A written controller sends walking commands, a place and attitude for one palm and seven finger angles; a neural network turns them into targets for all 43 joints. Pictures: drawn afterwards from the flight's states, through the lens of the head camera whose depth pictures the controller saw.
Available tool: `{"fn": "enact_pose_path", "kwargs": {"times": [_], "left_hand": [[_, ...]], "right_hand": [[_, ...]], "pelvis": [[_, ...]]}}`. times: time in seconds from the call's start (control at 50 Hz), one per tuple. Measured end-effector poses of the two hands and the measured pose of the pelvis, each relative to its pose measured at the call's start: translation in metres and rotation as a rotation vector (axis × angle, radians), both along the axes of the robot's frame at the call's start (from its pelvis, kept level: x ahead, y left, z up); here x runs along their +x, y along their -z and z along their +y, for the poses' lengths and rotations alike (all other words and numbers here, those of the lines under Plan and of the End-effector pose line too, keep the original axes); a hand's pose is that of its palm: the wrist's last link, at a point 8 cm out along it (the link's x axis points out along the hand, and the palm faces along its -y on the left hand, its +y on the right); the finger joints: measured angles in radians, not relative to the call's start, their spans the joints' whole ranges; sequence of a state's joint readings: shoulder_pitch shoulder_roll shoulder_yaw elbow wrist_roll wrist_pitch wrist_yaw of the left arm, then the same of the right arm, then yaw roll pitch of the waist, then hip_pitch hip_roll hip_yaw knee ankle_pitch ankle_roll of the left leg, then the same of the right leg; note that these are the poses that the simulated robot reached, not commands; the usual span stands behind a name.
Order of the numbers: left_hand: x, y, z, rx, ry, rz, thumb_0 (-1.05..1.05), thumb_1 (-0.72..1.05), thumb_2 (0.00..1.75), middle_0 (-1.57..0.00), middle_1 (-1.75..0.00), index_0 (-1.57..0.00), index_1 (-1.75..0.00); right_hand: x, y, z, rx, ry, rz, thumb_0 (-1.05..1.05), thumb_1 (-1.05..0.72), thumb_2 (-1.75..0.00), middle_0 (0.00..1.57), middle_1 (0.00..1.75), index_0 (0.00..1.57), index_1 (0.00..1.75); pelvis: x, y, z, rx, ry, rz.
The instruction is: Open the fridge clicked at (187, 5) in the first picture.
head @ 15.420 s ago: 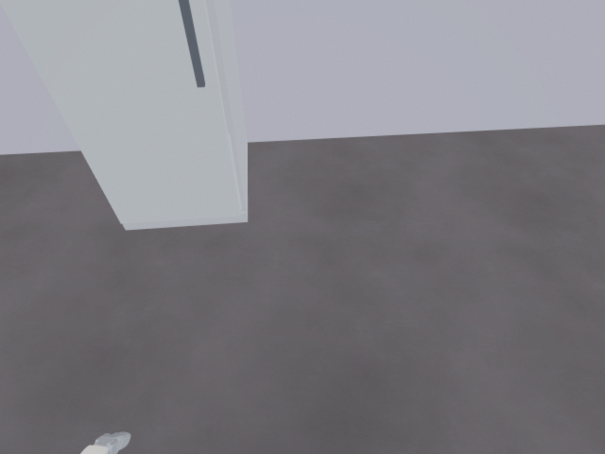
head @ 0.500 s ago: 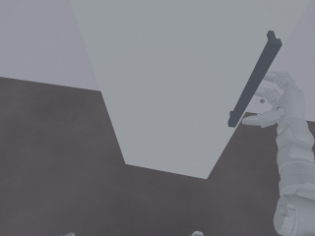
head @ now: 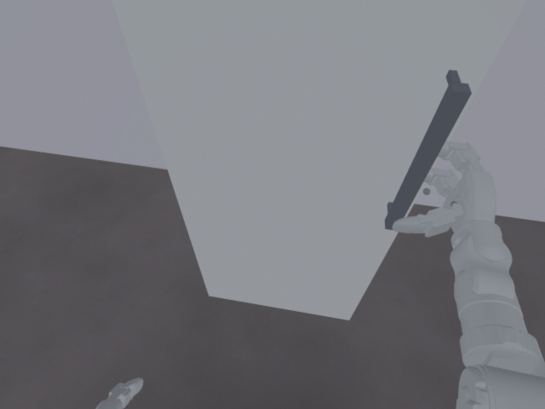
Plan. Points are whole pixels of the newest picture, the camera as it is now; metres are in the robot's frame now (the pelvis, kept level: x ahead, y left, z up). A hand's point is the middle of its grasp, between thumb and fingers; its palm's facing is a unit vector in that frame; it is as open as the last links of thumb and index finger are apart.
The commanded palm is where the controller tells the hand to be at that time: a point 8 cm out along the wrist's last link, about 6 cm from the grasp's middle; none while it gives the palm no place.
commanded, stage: slide the fingers in behind the handle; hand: right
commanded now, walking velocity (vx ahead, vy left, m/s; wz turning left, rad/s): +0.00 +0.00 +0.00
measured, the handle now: (416, 163) +0.48 -0.18 +0.11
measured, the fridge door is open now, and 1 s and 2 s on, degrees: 0 0 0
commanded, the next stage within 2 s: grip the handle and tug to test in 1.04 s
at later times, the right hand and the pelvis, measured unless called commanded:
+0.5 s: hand (408, 187) +0.42 -0.15 +0.12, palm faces +0.07 +1.00 +0.00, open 14.0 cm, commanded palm +0.39 -0.20 +0.12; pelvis +0.00 +0.01 +0.00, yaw +0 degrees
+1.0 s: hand (408, 187) +0.42 -0.15 +0.11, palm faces +0.06 +1.00 +0.01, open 14.0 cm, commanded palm +0.39 -0.20 +0.12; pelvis +0.00 +0.00 +0.00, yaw +0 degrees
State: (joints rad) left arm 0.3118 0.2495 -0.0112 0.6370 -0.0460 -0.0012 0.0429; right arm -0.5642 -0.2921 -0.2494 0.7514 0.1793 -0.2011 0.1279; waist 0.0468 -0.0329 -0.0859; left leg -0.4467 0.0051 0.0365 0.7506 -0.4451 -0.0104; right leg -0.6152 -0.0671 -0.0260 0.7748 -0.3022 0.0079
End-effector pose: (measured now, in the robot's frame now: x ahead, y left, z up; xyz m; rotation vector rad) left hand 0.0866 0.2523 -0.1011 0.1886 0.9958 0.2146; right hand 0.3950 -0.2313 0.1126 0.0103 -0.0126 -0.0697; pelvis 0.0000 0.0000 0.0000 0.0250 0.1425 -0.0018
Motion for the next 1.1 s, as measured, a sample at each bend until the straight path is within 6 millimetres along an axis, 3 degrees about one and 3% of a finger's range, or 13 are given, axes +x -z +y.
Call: {"fn": "enact_pose_path", "kwargs": {"times": [0.22, 0.6, 1.1], "left_hand": [[0.001, 0.001, 0.004, -0.004, 0.0, -0.005, 0.01, 0.9, 0.89, -0.2, -0.3, -0.21, -0.3], [-0.017, 0.006, 0.01, -0.014, -0.02, 0.043, 0.01, 0.9, 0.89, -0.2, -0.3, -0.21, -0.3], [-0.007, 0.003, 0.004, -0.014, -0.015, 0.02, 0.01, 0.9, 0.89, -0.2, -0.3, -0.2, -0.3]], "right_hand": [[0.002, -0.003, 0.02, -0.004, -0.012, -0.018, -0.02, 0.51, -0.3, 0.3, 1.2, 0.3, 1.2], [0.004, -0.001, 0.03, -0.005, -0.003, -0.008, -0.02, 0.5, -0.3, 0.3, 1.2, 0.3, 1.2], [0.002, -0.001, 0.026, -0.001, -0.004, -0.018, -0.02, 0.51, -0.3, 0.3, 1.2, 0.3, 1.2]], "pelvis": [[0.0, 0.0, 0.003, -0.004, -0.001, -0.005], [-0.001, -0.001, 0.008, -0.008, -0.002, -0.005], [0.001, -0.001, 0.003, -0.006, -0.006, -0.006]]}}
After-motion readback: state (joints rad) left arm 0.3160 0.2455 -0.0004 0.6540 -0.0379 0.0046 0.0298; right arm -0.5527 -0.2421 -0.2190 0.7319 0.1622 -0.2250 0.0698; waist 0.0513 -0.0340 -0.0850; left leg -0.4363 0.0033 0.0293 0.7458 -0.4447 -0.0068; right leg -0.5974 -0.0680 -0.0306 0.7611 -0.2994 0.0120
